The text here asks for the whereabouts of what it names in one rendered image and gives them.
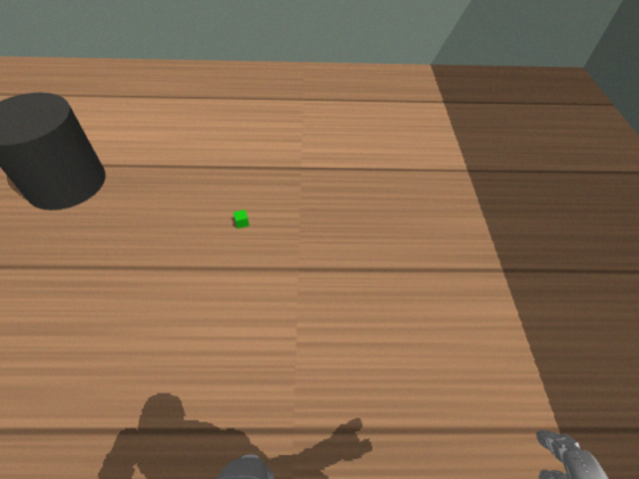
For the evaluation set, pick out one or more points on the right robot hand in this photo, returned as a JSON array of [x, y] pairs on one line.
[[579, 464]]

